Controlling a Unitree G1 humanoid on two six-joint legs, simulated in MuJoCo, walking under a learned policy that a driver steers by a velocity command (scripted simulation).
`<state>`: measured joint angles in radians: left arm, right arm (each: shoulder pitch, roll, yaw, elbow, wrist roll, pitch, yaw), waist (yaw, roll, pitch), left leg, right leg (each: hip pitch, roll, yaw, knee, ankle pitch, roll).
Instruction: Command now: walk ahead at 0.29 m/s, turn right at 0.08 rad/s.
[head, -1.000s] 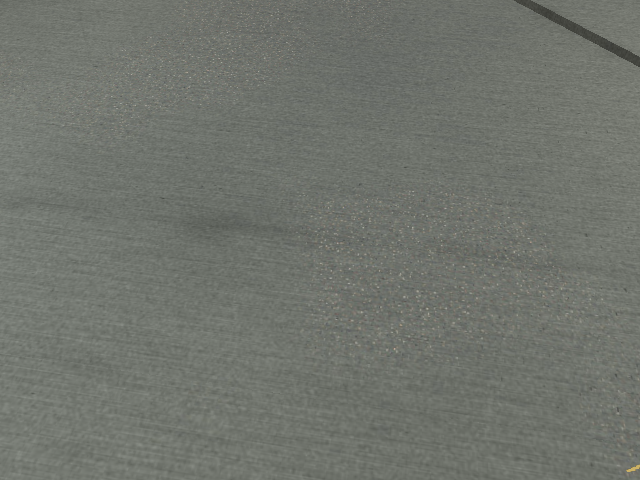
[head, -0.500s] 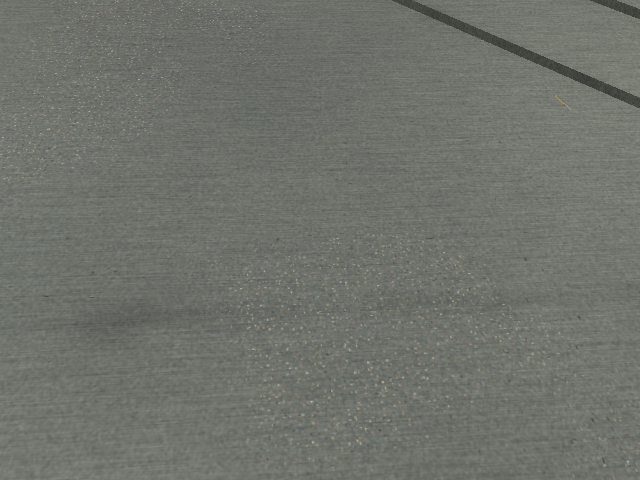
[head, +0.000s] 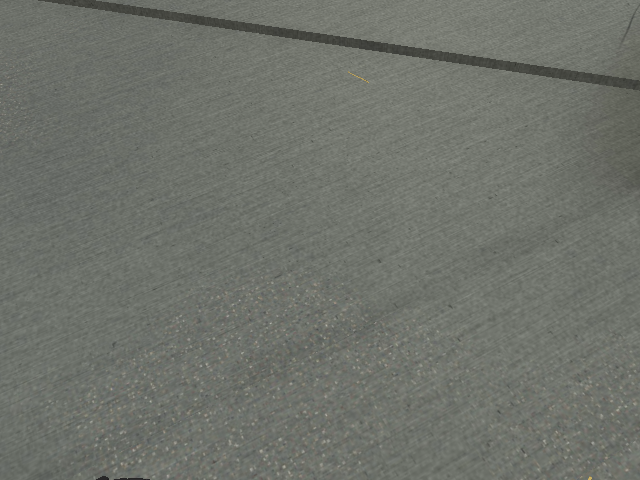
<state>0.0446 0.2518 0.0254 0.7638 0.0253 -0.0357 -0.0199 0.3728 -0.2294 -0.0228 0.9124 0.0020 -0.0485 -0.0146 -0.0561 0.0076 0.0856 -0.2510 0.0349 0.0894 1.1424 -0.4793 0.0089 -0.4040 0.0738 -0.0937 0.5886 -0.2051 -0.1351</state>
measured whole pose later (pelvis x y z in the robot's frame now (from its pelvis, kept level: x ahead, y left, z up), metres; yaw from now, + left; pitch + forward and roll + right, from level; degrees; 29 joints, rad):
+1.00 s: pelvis +0.09 -0.02 +0.02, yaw +30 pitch +0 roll +0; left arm 0.23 0.24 0.04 0.82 0.03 0.00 0.05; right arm 0.19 -0.29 -0.10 0.83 -0.02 0.05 0.00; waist -0.02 0.06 0.04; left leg -0.47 -0.12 -0.11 0.87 -0.35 0.01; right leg -0.20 0.02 -0.02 0.48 -0.28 -0.04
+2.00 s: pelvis +0.02 -0.06 +0.02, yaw +66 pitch +0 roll +1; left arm 0.18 0.28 0.02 0.72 0.02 0.02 0.03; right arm 0.20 -0.35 -0.08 0.79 -0.02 0.06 0.01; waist -0.01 0.06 0.06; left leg -0.43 -0.17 -0.17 0.92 -0.42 0.00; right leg -0.19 0.05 0.02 0.43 -0.24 -0.06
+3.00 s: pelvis -0.02 -0.05 +0.02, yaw +70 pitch -1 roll +0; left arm 0.23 0.22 -0.01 1.09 0.01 0.01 0.02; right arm 0.22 -0.22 0.02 1.12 0.00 0.00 -0.04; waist 0.01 -0.01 0.03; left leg -0.11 -0.07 -0.04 0.35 -0.21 0.05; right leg -0.14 -0.02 -0.01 0.37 -0.21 0.01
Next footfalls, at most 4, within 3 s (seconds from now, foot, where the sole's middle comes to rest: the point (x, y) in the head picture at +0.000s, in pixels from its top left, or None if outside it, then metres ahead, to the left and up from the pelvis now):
0.44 left None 0.15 0.12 -0.77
0.92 right None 0.16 -0.09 -0.76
1.34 left None -0.02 0.04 -0.76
1.90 right None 0.12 -0.07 -0.76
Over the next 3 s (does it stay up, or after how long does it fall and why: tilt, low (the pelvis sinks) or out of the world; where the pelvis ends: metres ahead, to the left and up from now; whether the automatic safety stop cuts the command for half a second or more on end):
stays up -0.02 -0.05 0.02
